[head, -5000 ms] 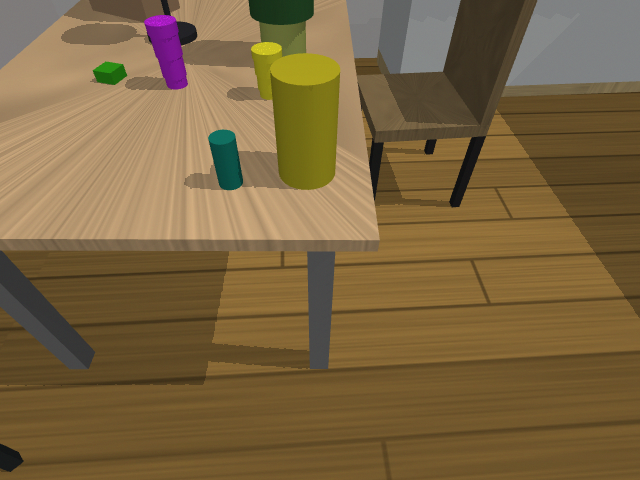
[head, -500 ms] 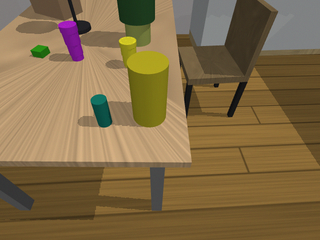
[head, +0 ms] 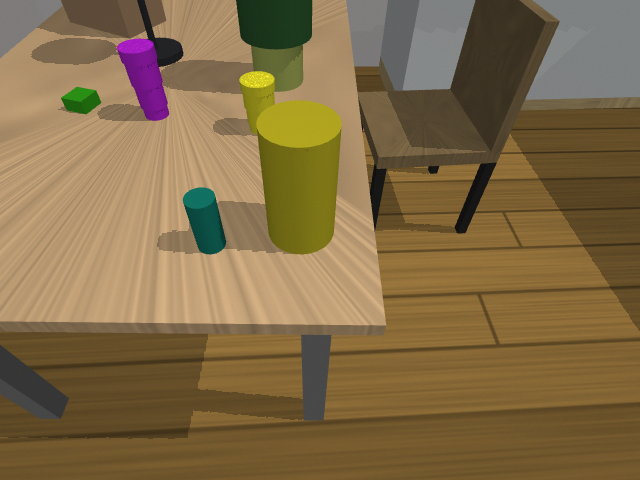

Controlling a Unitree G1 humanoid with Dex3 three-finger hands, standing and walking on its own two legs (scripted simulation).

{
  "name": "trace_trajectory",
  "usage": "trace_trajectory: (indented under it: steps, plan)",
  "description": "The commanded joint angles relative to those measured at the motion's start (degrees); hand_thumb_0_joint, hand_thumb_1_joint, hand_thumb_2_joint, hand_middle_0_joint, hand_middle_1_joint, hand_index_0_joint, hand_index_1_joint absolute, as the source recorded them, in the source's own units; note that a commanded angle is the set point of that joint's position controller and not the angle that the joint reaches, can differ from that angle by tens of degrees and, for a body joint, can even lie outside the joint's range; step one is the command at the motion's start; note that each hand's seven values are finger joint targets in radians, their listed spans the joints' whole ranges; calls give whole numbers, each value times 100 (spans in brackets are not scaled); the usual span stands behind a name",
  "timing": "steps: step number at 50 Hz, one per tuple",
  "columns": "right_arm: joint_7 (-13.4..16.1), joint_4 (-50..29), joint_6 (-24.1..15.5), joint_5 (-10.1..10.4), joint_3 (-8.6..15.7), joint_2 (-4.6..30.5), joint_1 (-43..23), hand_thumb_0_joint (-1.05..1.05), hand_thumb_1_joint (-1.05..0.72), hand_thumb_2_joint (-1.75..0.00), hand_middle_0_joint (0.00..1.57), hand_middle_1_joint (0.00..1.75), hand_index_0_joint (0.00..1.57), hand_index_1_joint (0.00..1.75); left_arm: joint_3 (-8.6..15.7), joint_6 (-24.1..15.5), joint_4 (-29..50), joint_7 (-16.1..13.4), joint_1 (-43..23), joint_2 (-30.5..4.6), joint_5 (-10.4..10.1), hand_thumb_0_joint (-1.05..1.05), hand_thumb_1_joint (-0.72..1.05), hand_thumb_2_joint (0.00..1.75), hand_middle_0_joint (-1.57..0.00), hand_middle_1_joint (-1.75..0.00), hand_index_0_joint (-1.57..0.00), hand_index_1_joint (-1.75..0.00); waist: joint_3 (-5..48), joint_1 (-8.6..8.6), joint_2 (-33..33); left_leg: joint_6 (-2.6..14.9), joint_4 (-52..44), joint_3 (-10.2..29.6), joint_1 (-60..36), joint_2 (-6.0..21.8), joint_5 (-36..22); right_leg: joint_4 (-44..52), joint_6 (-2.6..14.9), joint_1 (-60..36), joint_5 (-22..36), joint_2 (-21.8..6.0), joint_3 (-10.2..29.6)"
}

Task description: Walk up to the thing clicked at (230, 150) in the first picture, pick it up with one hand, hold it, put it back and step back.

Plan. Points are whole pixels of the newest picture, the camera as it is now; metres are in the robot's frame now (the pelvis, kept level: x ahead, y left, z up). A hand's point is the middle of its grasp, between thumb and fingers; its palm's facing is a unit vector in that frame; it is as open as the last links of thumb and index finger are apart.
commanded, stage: stand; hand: left
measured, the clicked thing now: (205, 222) +0.50 +0.19 +0.01
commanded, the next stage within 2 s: rise first in 0.52 s
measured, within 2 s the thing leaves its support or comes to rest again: neither
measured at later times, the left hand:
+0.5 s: hand out of the picture +0.07 +0.25 -0.16, palm faces -0.03 -0.94 -0.34, open 7.4 cm
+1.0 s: hand (136, 459) +0.18 +0.25 -0.10, palm faces +0.19 -0.92 -0.33, open 14.2 cm
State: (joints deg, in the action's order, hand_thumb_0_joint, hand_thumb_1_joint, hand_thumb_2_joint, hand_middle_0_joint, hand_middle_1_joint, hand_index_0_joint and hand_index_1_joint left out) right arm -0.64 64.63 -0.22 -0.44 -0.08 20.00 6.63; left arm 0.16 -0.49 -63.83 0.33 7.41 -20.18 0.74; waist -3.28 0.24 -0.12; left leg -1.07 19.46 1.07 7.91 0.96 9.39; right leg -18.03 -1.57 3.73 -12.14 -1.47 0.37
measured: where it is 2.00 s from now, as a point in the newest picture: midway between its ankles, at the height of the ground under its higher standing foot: outside the picture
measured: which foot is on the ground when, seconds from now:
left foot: down 0.00-1.00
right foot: down 0.00-1.00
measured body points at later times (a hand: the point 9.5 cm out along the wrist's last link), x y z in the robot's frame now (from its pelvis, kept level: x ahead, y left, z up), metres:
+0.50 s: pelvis +0.00 +0.00 +0.00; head +0.01 +0.00 +0.45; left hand +0.07 +0.30 -0.13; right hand +0.08 -0.30 -0.13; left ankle +0.01 +0.13 -0.75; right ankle -0.02 -0.14 -0.75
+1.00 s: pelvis +0.00 +0.00 -0.01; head +0.02 -0.01 +0.44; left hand +0.17 +0.29 -0.08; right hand +0.14 -0.28 -0.11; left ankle +0.01 +0.13 -0.75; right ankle -0.02 -0.14 -0.75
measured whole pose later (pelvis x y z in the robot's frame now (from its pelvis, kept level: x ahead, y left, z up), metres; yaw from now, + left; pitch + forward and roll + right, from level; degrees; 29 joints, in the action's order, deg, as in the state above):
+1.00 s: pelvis +0.00 +0.00 -0.01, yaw -1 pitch +2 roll +0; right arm 3.1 44.3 -3.1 2.6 6.0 14.9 8.9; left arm 8.3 -4.7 -38.5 -3.9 9.9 -16.5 -2.3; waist 0.1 -0.6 0.3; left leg -1.3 25.3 -0.1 15.2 1.6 12.3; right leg -25.3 -1.3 12.2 -15.3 -0.9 1.7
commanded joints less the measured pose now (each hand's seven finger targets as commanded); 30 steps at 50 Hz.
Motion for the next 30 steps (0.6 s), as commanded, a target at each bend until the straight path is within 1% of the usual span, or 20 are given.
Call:
trace_trajectory:
  steps: [1,2,3,4,5,9,10,11,12,13,14,15,16,18,21,23,26,27,28,30]
  plan:
    - [110,-328,-134,0,216,1250,-176,0,-90,-90,20,30,20,30,240,-94,298,-79,-152,-1246,-11,0,90,90,-20,-30,-20,-30,357,0,50,213,-270,480,-112,592,-654,326,245,188,539,-611,360]
    - [107,-316,-135,9,216,1251,-187,0,-90,-90,20,30,20,30,238,-85,288,-75,-130,-1240,-23,0,90,90,-20,-30,-20,-30,276,-9,79,201,-322,509,-68,578,-546,327,249,238,428,-596,358]
    - [103,-332,-133,4,220,1253,-199,0,-90,-90,20,30,20,30,240,-85,295,-74,-138,-1252,-12,0,90,90,-20,-30,-20,-30,319,-12,57,207,-323,521,-62,592,-566,321,253,210,406,-591,339]
    - [105,-346,-134,5,221,1274,-240,0,-90,-90,20,30,20,30,229,-91,292,-73,-85,-1217,-7,0,90,90,-20,-30,-20,-30,341,-36,89,228,-298,520,-104,597,-612,338,243,220,509,-598,346]
    - [105,-353,-142,4,219,1237,-223,0,-90,-90,20,30,20,30,238,-94,291,-72,-111,-1258,-8,0,90,90,-20,-30,-20,-30,367,-15,8,215,-279,514,-128,591,-680,295,250,204,548,-606,343]
    - [110,-355,-176,6,209,1257,-198,0,-90,-90,20,30,20,30,237,-112,329,-76,-138,-1250,-14,0,90,90,-20,-30,-20,-30,575,-24,63,217,-185,495,-254,632,-1304,207,234,28,1055,-638,327]
    - [114,-353,-175,8,213,1270,-193,0,-90,-90,20,30,20,30,238,-105,320,-81,-132,-1246,-24,0,90,90,-20,-30,-20,-30,547,-24,90,213,-208,484,-235,615,-1256,218,231,57,991,-630,337]
    - [120,-362,-178,8,219,1281,-256,0,-90,-90,20,30,20,30,235,-106,322,-81,-108,-1241,-13,0,90,90,-20,-30,-20,-30,545,-51,60,227,-157,474,-325,638,-1329,218,229,77,1092,-641,339]
    - [120,-364,-172,7,213,1252,-234,0,-90,-90,20,30,20,30,234,-105,321,-86,-128,-1246,-7,0,90,90,-20,-30,-20,-30,582,-25,31,225,-149,475,-315,640,-1369,208,226,67,1126,-639,313]
    - [118,-356,-166,15,209,1241,-234,0,-90,-90,20,30,20,30,226,-104,321,-88,-134,-1243,-16,0,90,90,-20,-30,-20,-30,528,-23,4,203,-170,480,-332,629,-1321,212,225,120,1066,-622,310]
    - [118,-335,-160,16,209,1258,-201,0,-90,-90,20,30,20,30,227,-98,305,-83,-124,-1236,-20,0,90,90,-20,-30,-20,-30,465,-20,16,213,-194,455,-257,602,-1122,264,226,122,963,-634,341]
    - [118,-344,-157,5,208,1241,-185,0,-90,-90,20,30,20,30,235,-91,318,-84,-180,-1257,-14,0,90,90,-20,-30,-20,-30,507,0,-3,202,-229,474,-237,626,-1109,213,239,80,888,-623,321]
    - [115,-342,-154,10,221,1286,-261,0,-90,-90,20,30,20,30,219,-94,321,-83,-105,-1217,-23,0,90,90,-20,-30,-20,-30,487,-49,46,206,-194,477,-309,626,-1158,242,232,155,921,-620,324]
    - [113,-345,-152,11,213,1240,-235,0,-90,-90,20,30,20,30,227,-100,310,-89,-152,-1255,-20,0,90,90,-20,-30,-20,-30,520,-15,23,196,-182,475,-279,618,-1221,232,239,103,968,-624,326]
    - [112,-328,-147,13,222,1250,-223,0,-90,-90,20,30,20,30,225,-107,323,-88,-140,-1260,-25,0,90,90,-20,-30,-20,-30,511,-19,-1,199,-184,467,-270,607,-1178,254,243,80,982,-635,331]
    - [117,-340,-141,8,218,1240,-260,0,-90,-90,20,30,20,30,228,-101,320,-87,-144,-1256,-22,0,90,90,-20,-30,-20,-30,412,-23,-5,194,-202,463,-232,596,-1020,285,246,150,842,-625,345]
    - [107,-317,-123,4,231,1265,-221,0,-90,-90,20,30,20,30,228,-90,309,-90,-140,-1237,-12,0,90,90,-20,-30,-20,-30,320,-10,25,200,-304,481,-105,576,-573,357,250,219,461,-604,352]
    - [99,-322,-128,5,230,1258,-245,0,-90,-90,20,30,20,30,226,-92,305,-84,-130,-1242,-18,0,90,90,-20,-30,-20,-30,283,-20,-10,202,-298,507,-93,583,-601,342,256,202,463,-603,348]
    - [96,-340,-131,3,240,1272,-298,0,-90,-90,20,30,20,30,223,-102,312,-86,-115,-1212,-6,0,90,90,-20,-30,-20,-30,382,-37,4,214,-251,500,-185,601,-743,335,255,200,581,-619,349]
    - [104,-334,-137,8,232,1252,-238,0,-90,-90,20,30,20,30,234,-105,317,-84,-103,-1258,-6,0,90,90,-20,-30,-20,-30,427,-17,3,198,-255,485,-220,586,-795,322,253,203,666,-618,355]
